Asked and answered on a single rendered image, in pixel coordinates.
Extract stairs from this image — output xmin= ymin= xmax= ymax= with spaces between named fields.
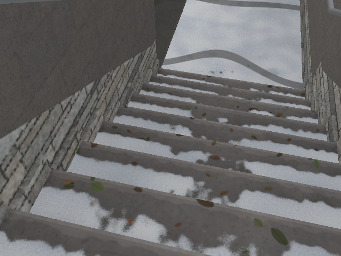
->
xmin=29 ymin=68 xmax=341 ymax=256

